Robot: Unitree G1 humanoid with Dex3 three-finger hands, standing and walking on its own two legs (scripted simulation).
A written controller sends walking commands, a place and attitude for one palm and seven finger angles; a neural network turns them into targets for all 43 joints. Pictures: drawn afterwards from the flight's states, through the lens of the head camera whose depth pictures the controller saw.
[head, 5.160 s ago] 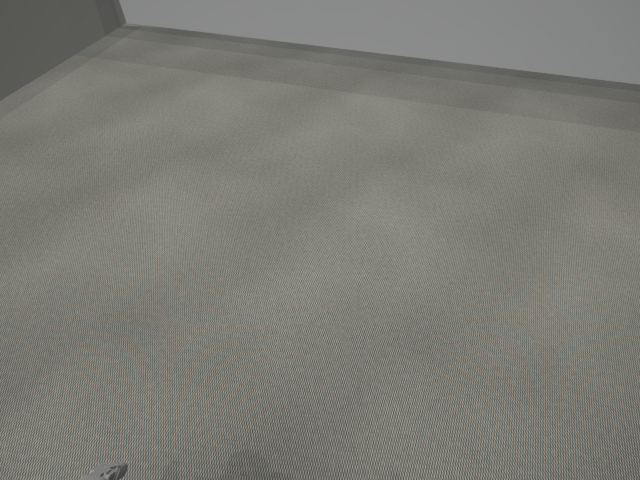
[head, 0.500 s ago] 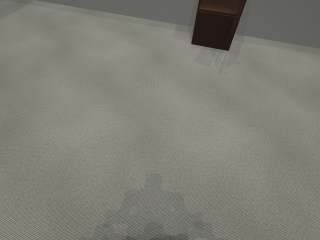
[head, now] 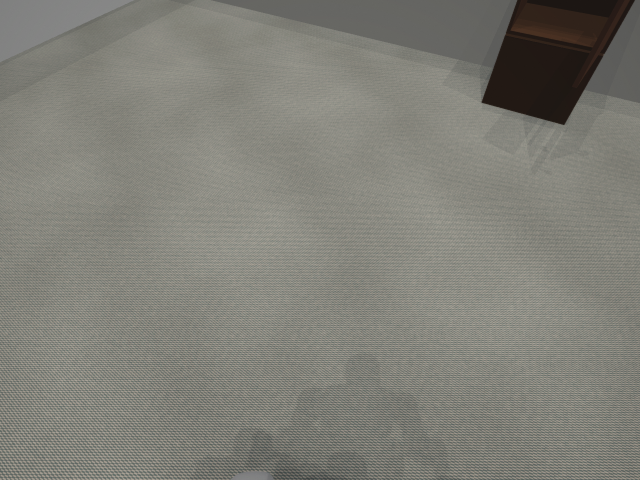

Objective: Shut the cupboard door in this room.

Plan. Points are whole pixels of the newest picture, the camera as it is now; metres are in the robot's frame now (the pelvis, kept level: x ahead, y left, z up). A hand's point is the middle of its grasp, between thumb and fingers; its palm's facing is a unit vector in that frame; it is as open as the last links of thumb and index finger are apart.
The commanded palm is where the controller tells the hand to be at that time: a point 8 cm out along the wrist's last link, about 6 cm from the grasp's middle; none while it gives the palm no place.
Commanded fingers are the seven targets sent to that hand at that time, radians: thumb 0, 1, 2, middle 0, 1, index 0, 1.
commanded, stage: turn or walk to find it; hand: left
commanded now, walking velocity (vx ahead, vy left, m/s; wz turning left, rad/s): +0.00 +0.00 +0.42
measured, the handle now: out of the picture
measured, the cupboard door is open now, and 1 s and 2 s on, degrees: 82 82 82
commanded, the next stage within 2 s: stand and wait in 0.16 s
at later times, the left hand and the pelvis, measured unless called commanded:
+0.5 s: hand out of the picture +0.03 +0.19 -0.16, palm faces +0.14 -0.96 -0.26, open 7.4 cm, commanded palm none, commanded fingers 0.00 0.90 0.90 -0.20 -0.30 -0.20 -0.30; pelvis +0.00 -0.01 +0.00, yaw +6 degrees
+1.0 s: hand out of the picture -0.04 +0.21 -0.17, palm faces +0.28 -0.93 -0.23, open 7.4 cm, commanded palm none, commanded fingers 0.00 0.90 0.90 -0.20 -0.30 -0.20 -0.30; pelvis -0.03 +0.00 +0.00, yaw +14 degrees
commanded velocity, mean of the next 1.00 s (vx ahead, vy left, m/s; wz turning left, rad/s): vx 0.00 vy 0.00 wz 0.25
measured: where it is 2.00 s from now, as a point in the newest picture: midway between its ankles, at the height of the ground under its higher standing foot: outside the picture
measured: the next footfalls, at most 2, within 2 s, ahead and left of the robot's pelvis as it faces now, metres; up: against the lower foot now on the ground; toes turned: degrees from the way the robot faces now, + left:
left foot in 0.08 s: +0.04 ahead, +0.14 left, +0.00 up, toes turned +7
right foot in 0.44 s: +0.06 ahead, -0.11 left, +0.00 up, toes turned +1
